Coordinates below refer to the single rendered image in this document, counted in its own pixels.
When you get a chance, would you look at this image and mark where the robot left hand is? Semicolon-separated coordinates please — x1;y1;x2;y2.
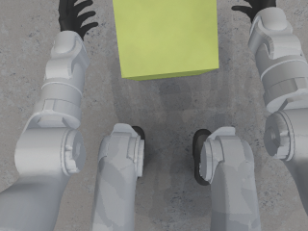
58;0;98;40

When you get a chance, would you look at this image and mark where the left robot forearm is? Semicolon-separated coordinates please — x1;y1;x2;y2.
14;30;90;172

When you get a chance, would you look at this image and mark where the right robot upper arm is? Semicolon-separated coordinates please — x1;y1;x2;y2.
263;108;308;217

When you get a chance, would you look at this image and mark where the left robot upper arm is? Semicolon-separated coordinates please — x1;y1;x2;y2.
0;127;87;231

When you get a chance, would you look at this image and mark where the robot right hand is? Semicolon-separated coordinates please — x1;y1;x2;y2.
231;0;276;24

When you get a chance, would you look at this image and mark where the carton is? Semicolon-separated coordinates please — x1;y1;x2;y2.
113;0;219;81

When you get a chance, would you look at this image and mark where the right robot forearm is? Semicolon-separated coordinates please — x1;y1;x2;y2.
247;7;308;114

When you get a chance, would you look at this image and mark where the left robot foot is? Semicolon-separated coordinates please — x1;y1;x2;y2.
132;126;145;179

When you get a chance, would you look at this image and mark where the robot left shin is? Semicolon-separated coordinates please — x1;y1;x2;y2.
97;123;138;164

